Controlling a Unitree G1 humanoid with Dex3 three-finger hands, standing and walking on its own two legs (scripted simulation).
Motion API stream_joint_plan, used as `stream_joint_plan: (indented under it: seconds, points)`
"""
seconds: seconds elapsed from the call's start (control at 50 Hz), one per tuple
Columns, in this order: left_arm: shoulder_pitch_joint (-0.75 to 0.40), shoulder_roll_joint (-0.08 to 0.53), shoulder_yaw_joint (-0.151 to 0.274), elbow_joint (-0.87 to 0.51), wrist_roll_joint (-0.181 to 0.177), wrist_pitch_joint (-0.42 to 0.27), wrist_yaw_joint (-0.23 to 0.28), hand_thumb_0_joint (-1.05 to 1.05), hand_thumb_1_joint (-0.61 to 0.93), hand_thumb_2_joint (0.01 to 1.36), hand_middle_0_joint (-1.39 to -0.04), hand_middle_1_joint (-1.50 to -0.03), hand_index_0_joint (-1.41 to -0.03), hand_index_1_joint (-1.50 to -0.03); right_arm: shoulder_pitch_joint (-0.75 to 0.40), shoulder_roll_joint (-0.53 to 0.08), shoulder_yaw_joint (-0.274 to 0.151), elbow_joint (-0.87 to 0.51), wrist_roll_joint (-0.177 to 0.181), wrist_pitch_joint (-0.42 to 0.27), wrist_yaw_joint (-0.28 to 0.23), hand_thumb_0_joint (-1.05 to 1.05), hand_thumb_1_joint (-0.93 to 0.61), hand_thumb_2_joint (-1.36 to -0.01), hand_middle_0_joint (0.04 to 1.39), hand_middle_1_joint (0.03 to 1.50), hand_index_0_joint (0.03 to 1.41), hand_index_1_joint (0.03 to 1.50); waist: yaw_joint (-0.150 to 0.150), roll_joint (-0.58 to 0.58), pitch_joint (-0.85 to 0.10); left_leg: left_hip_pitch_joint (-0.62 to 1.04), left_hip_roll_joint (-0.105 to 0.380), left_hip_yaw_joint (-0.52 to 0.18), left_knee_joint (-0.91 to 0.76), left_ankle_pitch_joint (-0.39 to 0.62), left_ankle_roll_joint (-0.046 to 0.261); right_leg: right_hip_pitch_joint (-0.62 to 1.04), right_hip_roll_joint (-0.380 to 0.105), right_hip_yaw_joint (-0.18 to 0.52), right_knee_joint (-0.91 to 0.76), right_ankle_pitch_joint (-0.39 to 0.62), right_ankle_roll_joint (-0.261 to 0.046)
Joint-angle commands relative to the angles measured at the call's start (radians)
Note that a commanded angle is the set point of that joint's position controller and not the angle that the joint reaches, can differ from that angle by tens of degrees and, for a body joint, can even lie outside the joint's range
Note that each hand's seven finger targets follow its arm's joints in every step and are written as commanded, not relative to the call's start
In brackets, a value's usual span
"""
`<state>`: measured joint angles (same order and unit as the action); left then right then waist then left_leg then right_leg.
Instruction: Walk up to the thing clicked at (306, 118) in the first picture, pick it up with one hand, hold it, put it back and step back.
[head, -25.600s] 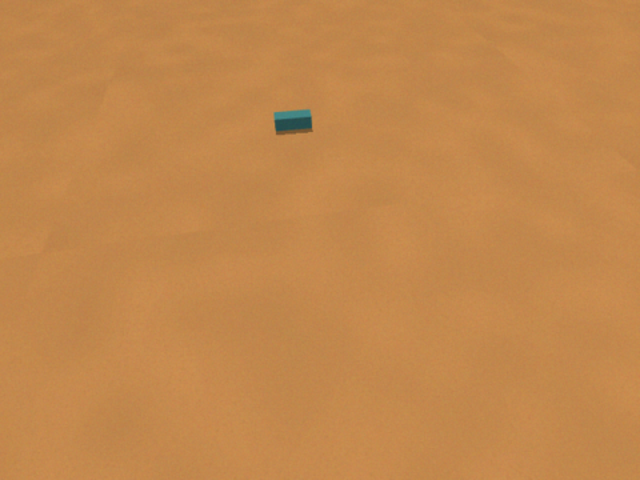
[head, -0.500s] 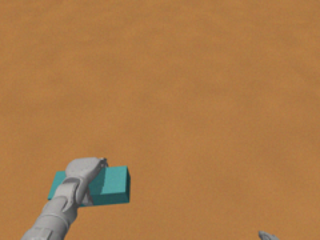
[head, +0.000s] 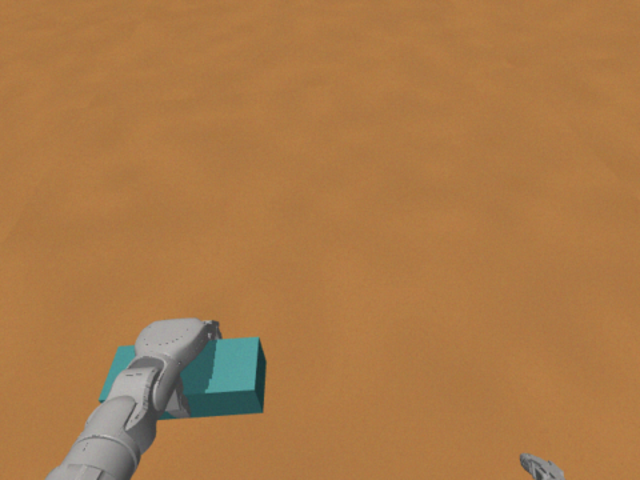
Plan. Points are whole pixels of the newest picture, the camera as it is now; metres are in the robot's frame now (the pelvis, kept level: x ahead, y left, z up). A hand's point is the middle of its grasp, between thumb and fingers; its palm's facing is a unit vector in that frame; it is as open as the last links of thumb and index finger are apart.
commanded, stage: hold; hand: left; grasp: from above
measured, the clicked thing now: (190, 379) +0.30 +0.22 -0.09
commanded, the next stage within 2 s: crouch in 1.12 s
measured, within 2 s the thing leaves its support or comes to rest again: neither
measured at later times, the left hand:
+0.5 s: hand (180, 380) +0.28 +0.21 -0.03, palm faces -0.45 -0.03 -0.89, open 10.9 cm
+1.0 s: hand (177, 379) +0.28 +0.22 -0.03, palm faces -0.46 -0.03 -0.89, open 10.9 cm
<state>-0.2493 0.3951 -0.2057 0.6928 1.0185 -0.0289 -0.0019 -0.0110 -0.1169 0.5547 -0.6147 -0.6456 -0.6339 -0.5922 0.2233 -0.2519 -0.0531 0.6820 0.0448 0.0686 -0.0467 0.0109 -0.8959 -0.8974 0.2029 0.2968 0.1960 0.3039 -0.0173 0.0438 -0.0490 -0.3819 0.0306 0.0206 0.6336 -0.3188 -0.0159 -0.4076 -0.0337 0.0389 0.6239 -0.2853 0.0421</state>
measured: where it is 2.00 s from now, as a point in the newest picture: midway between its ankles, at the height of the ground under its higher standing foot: outside the picture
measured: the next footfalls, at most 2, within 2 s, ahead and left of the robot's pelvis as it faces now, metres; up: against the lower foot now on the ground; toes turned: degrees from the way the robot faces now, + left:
none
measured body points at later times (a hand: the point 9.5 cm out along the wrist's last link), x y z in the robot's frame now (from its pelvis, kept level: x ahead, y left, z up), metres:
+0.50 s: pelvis -0.01 +0.00 +0.01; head -0.01 -0.03 +0.46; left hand +0.30 +0.21 +0.02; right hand +0.13 -0.26 -0.11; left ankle +0.00 +0.13 -0.72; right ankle +0.02 -0.15 -0.72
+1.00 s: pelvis -0.01 +0.00 +0.01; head +0.00 -0.03 +0.46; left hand +0.30 +0.22 +0.02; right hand +0.14 -0.25 -0.10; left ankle +0.00 +0.13 -0.72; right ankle +0.02 -0.15 -0.72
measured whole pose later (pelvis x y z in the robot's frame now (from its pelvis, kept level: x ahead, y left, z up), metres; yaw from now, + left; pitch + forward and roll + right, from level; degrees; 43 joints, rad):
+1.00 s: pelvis -0.01 +0.00 +0.01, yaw +0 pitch +0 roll +0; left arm -0.24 0.41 -0.21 0.64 1.00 -0.05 -0.05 -0.01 -0.11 0.56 -0.60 -0.65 -0.62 -0.60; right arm 0.18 -0.24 -0.03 0.68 0.05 0.07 -0.07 0.01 -0.90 -0.90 0.20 0.30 0.20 0.30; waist 0.00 0.05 0.00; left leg -0.27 0.03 0.02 0.51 -0.25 -0.02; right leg -0.30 -0.04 0.04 0.52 -0.22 0.04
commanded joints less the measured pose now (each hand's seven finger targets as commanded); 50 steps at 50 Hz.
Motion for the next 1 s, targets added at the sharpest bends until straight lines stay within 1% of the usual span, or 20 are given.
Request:
stream_joint_plan:
  seconds: [0.0,0.1,0.18,0.2,0.24,0.28,0.36,0.4,0.42,0.46,0.5,0.54,0.62,0.74,0.76,0.78,0.84,0.9,0.92,0.98]
  points:
    - [-0.333,0.222,0.11,-0.206,-0.014,-0.004,0.043,0.0,0.633,0.943,-0.971,-0.784,-0.979,-0.775,-0.067,-0.139,-0.038,-0.129,0.003,-0.037,-0.009,0.0,-0.896,-0.897,0.2,0.3,0.2,0.3,0.0,-0.024,-0.241,0.122,-0.049,0.012,-0.093,0.235,0.023,0.104,0.058,-0.037,-0.098,0.187,-0.039]
    - [-0.366,0.227,0.107,-0.247,-0.011,-0.009,0.04,0.0,0.63,0.927,-0.947,-0.823,-0.967,-0.802,-0.079,-0.134,-0.036,-0.129,0.003,-0.038,-0.013,0.0,-0.898,-0.897,0.2,0.299,0.2,0.299,0.002,-0.022,-0.266,0.153,-0.051,0.016,-0.101,0.241,0.025,0.113,0.054,-0.032,-0.108,0.193,-0.036]
    - [-0.345,0.23,0.11,-0.232,-0.015,-0.01,0.035,0.0,0.643,0.931,-0.967,-0.814,-0.984,-0.798,-0.093,-0.132,-0.032,-0.128,0.005,-0.04,-0.016,0.0,-0.899,-0.898,0.2,0.3,0.199,0.3,0.013,-0.02,-0.233,0.143,-0.049,0.013,-0.121,0.214,0.022,0.118,0.056,-0.036,-0.123,0.16,-0.039]
    - [-0.346,0.23,0.114,-0.234,-0.017,-0.012,0.034,0.0,0.646,0.928,-0.954,-0.834,-0.977,-0.81,-0.091,-0.136,-0.033,-0.131,0.004,-0.04,-0.016,0.0,-0.895,-0.896,0.2,0.3,0.2,0.299,0.004,-0.029,-0.226,0.143,-0.048,0.012,-0.124,0.202,0.024,0.114,0.057,-0.035,-0.128,0.151,-0.038]
    - [-0.347,0.238,0.119,-0.25,-0.017,-0.014,0.03,0.0,0.64,0.937,-0.968,-0.815,-0.983,-0.799,-0.103,-0.134,-0.034,-0.136,0.005,-0.042,-0.017,0.0,-0.899,-0.898,0.2,0.3,0.199,0.3,0.017,-0.005,-0.228,0.156,-0.049,0.015,-0.133,0.192,0.021,0.117,0.056,-0.036,-0.135,0.134,-0.041]
    - [-0.354,0.217,0.099,-0.261,-0.016,-0.011,0.026,0.0,0.651,0.928,-0.96,-0.84,-0.983,-0.816,-0.107,-0.131,-0.028,-0.136,0.005,-0.043,-0.017,0.0,-0.899,-0.898,0.2,0.3,0.199,0.3,0.012,-0.026,-0.239,0.164,-0.049,0.014,-0.135,0.208,0.024,0.127,0.055,-0.035,-0.134,0.152,-0.039]
    - [-0.346,0.239,0.117,-0.269,-0.022,-0.009,0.02,0.0,0.647,0.916,-0.954,-0.834,-0.978,-0.809,-0.126,-0.13,-0.026,-0.14,0.008,-0.045,-0.02,0.0,-0.899,-0.898,0.2,0.3,0.199,0.3,0.023,-0.009,-0.216,0.167,-0.052,0.02,-0.152,0.178,0.022,0.13,0.053,-0.035,-0.154,0.119,-0.04]
    - [-0.353,0.225,0.104,-0.282,-0.022,-0.011,0.012,0.0,0.623,0.911,-0.934,-0.837,-0.96,-0.81,-0.118,-0.131,-0.025,-0.136,0.006,-0.047,-0.02,0.0,-0.898,-0.897,0.2,0.299,0.199,0.299,0.012,-0.025,-0.221,0.176,-0.046,0.012,-0.155,0.183,0.022,0.134,0.057,-0.037,-0.153,0.126,-0.039]
    - [-0.34,0.243,0.122,-0.277,-0.022,-0.011,0.012,0.0,0.637,0.92,-0.957,-0.815,-0.976,-0.795,-0.127,-0.132,-0.026,-0.138,0.007,-0.047,-0.021,0.0,-0.898,-0.898,0.2,0.3,0.199,0.3,0.02,-0.006,-0.214,0.179,-0.045,0.013,-0.159,0.193,0.021,0.134,0.057,-0.038,-0.153,0.134,-0.041]
    - [-0.348,0.221,0.097,-0.281,-0.018,-0.01,0.006,0.0,0.623,0.937,-0.954,-0.82,-0.969,-0.804,-0.127,-0.13,-0.023,-0.143,0.008,-0.048,-0.02,0.0,-0.902,-0.899,0.2,0.3,0.199,0.3,0.013,-0.021,-0.216,0.188,-0.045,0.012,-0.163,0.196,0.022,0.138,0.056,-0.039,-0.156,0.137,-0.042]
    - [-0.36,0.256,0.128,-0.289,-0.024,-0.012,0.005,0.0,0.635,0.954,-0.962,-0.834,-0.977,-0.818,-0.133,-0.13,-0.022,-0.14,0.009,-0.047,-0.022,0.0,-0.9,-0.899,0.199,0.3,0.199,0.299,0.025,-0.012,-0.213,0.184,-0.048,0.014,-0.167,0.192,0.023,0.152,0.054,-0.037,-0.167,0.13,-0.04]
    - [-0.352,0.226,0.102,-0.286,-0.028,-0.012,-0.003,0.0,0.649,0.952,-0.963,-0.856,-0.984,-0.834,-0.141,-0.124,-0.016,-0.146,0.009,-0.048,-0.022,0.0,-0.902,-0.899,0.199,0.299,0.199,0.299,0.022,-0.016,-0.195,0.184,-0.047,0.014,-0.177,0.18,0.023,0.143,0.055,-0.039,-0.171,0.118,-0.041]
    - [-0.321,0.222,0.104,-0.282,-0.036,-0.015,-0.013,0.0,0.654,0.911,-0.96,-0.831,-0.985,-0.805,-0.155,-0.123,-0.014,-0.153,0.009,-0.05,-0.024,0.0,-0.899,-0.898,0.199,0.299,0.199,0.299,0.023,-0.022,-0.173,0.178,-0.051,0.016,-0.188,0.142,0.025,0.142,0.051,-0.034,-0.191,0.078,-0.04]
    - [-0.362,0.247,0.117,-0.322,-0.027,-0.029,-0.018,0.0,0.66,0.953,-0.979,-0.836,-0.997,-0.818,-0.144,-0.121,-0.012,-0.15,0.01,-0.048,-0.028,0.0,-0.902,-0.9,0.199,0.299,0.199,0.299,0.019,-0.015,-0.216,0.208,-0.051,0.017,-0.182,0.201,0.026,0.165,0.052,-0.032,-0.179,0.141,-0.039]
    - [-0.354,0.261,0.135,-0.32,-0.028,-0.031,-0.014,0.0,0.66,0.975,-0.993,-0.831,-1.005,-0.819,-0.147,-0.123,-0.014,-0.146,0.01,-0.046,-0.029,0.0,-0.905,-0.901,0.199,0.3,0.199,0.3,0.029,0.003,-0.217,0.215,-0.05,0.016,-0.184,0.209,0.022,0.167,0.054,-0.034,-0.178,0.143,-0.042]
    - [-0.34,0.244,0.124,-0.294,-0.026,-0.03,-0.012,0.0,0.656,0.968,-0.987,-0.827,-1.0,-0.814,-0.14,-0.124,-0.014,-0.142,0.009,-0.045,-0.029,0.0,-0.902,-0.9,0.199,0.3,0.199,0.3,0.015,-0.011,-0.21,0.218,-0.047,0.016,-0.183,0.213,0.023,0.158,0.055,-0.034,-0.178,0.149,-0.042]
    - [-0.348,0.229,0.112,-0.265,-0.023,-0.026,0.004,0.0,0.667,0.961,-0.986,-0.843,-1.005,-0.825,-0.139,-0.126,-0.012,-0.137,0.007,-0.043,-0.029,0.0,-0.9,-0.899,0.2,0.299,0.199,0.299,0.011,-0.03,-0.189,0.21,-0.046,0.013,-0.186,0.2,0.024,0.146,0.055,-0.038,-0.184,0.141,-0.04]
    - [-0.352,0.245,0.129,-0.267,-0.024,-0.028,0.007,0.0,0.639,0.965,-0.961,-0.852,-0.981,-0.833,-0.138,-0.122,-0.016,-0.135,0.008,-0.041,-0.027,0.0,-0.901,-0.899,0.199,0.299,0.199,0.299,0.024,-0.016,-0.212,0.215,-0.049,0.014,-0.187,0.213,0.022,0.165,0.053,-0.039,-0.184,0.149,-0.041]
    - [-0.358,0.231,0.11,-0.275,-0.023,-0.029,0.005,0.0,0.64,0.975,-0.965,-0.858,-0.982,-0.84,-0.138,-0.121,-0.016,-0.136,0.006,-0.04,-0.027,0.0,-0.901,-0.899,0.199,0.299,0.199,0.299,0.02,-0.02,-0.217,0.221,-0.049,0.015,-0.185,0.221,0.023,0.166,0.053,-0.038,-0.185,0.158,-0.04]
    - [-0.359,0.228,0.106,-0.263,-0.021,-0.025,0.005,0.0,0.637,1.0,-0.98,-0.84,-0.989,-0.832,-0.14,-0.123,-0.018,-0.134,0.006,-0.039,-0.027,0.0,-0.904,-0.901,0.199,0.3,0.199,0.3,0.017,-0.016,-0.214,0.227,-0.05,0.016,-0.185,0.231,0.021,0.168,0.051,-0.038,-0.185,0.168,-0.041]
